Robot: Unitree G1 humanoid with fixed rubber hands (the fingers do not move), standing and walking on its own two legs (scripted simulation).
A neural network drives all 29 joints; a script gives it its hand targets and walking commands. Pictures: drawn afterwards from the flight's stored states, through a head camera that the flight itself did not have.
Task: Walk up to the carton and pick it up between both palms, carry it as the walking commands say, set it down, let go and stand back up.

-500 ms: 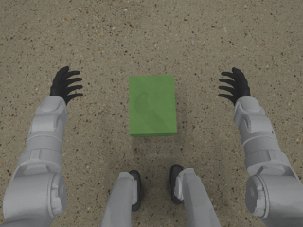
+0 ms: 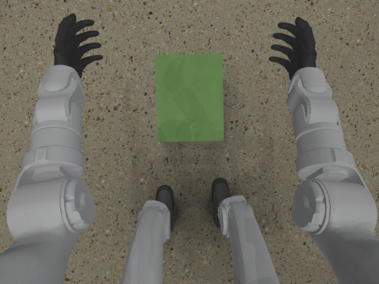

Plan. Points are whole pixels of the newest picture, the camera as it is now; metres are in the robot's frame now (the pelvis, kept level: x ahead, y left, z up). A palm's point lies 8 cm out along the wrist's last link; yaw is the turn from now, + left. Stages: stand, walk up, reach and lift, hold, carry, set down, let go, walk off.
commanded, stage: reach and lift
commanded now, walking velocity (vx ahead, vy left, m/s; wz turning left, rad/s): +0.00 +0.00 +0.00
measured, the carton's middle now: (189, 102) +0.52 -0.01 -0.56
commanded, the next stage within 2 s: none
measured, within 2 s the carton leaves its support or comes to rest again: neither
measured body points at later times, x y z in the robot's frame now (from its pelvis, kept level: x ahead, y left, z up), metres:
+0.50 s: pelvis -0.03 +0.00 -0.15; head +0.31 +0.00 +0.14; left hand +0.52 +0.21 -0.28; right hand +0.51 -0.20 -0.29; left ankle +0.05 +0.11 -0.62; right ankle +0.07 -0.13 -0.62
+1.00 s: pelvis -0.05 +0.00 -0.26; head +0.32 +0.01 -0.01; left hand +0.51 +0.20 -0.44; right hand +0.50 -0.20 -0.44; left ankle +0.05 +0.11 -0.62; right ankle +0.07 -0.13 -0.62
